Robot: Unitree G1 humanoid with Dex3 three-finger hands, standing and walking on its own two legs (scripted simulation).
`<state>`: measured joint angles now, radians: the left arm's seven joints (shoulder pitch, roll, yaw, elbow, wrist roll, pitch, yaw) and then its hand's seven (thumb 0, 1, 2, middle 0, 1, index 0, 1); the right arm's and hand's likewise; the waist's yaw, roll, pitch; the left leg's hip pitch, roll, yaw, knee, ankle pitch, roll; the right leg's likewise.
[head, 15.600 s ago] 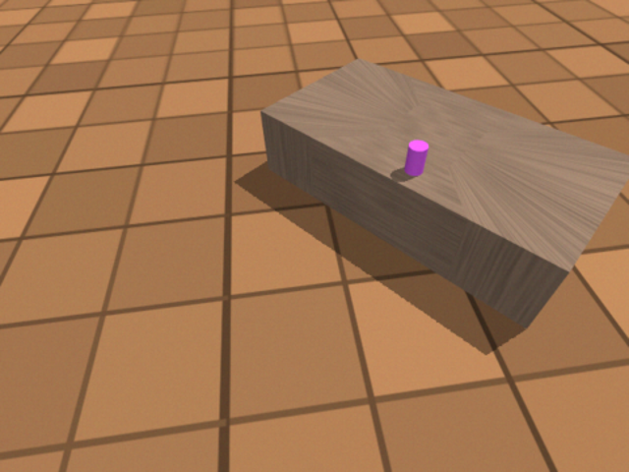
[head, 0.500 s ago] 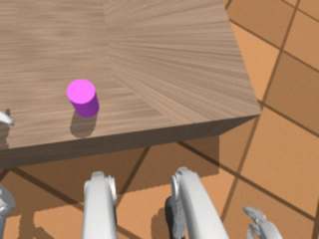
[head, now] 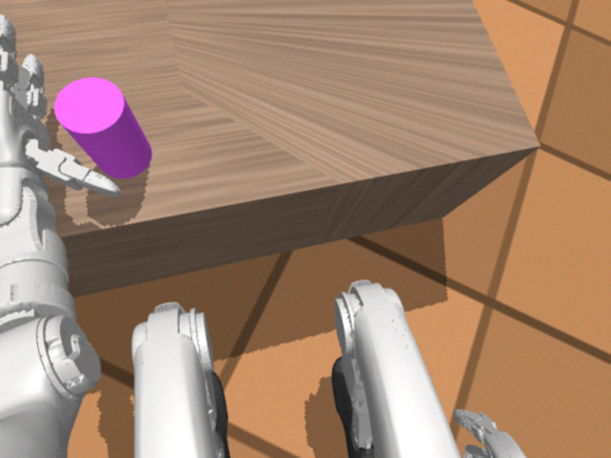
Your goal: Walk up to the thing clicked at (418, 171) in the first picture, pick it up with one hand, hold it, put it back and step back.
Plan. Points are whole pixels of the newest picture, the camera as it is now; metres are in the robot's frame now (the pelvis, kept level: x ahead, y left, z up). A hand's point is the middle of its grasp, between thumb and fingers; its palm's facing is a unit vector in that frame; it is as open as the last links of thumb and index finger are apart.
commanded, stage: close in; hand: left
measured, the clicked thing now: (109, 132) +0.52 +0.20 -0.02
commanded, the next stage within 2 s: rest palm in 0.24 s
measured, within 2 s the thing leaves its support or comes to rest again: leaves its support in 1.58 s
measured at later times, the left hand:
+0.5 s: hand (106, 132) +0.51 +0.20 +0.00, palm faces +0.06 -1.00 -0.01, open 17.7 cm
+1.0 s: hand (110, 128) +0.52 +0.20 +0.00, palm faces +0.05 -1.00 -0.04, open 14.2 cm
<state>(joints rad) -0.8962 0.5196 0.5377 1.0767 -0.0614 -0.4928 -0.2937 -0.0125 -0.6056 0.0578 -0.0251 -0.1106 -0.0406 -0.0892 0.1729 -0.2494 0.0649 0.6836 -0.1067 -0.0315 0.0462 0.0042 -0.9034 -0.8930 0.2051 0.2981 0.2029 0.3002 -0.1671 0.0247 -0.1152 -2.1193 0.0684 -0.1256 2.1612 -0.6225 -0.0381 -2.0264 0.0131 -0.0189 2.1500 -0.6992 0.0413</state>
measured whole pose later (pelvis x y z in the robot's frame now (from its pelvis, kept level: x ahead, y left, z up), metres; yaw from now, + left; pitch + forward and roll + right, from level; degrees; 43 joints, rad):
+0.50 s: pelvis +0.01 +0.00 +0.00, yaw +0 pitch +33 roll -4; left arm -0.84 0.43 0.43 1.01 -0.07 -0.51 -0.22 -0.01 -0.61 0.00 -0.06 -0.06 -0.08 -0.04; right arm 0.15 -0.27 0.02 0.70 -0.09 0.00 0.05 0.00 -0.92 -0.90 0.20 0.30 0.20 0.30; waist -0.14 0.01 -0.13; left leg -2.10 0.08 -0.12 2.15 -0.65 -0.05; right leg -2.02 0.02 -0.02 2.14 -0.72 0.03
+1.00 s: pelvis +0.01 +0.00 -0.01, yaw +0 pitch +33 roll -4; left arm -0.89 0.46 0.39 1.06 -0.05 -0.52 -0.20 -0.01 -0.46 0.27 -0.51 -0.46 -0.53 -0.44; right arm 0.16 -0.26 0.04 0.68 -0.09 0.03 0.06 0.00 -0.93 -0.89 0.20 0.30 0.20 0.30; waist -0.15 0.00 -0.11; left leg -2.12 0.07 -0.13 2.18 -0.65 -0.05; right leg -2.04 0.02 -0.02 2.18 -0.72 0.03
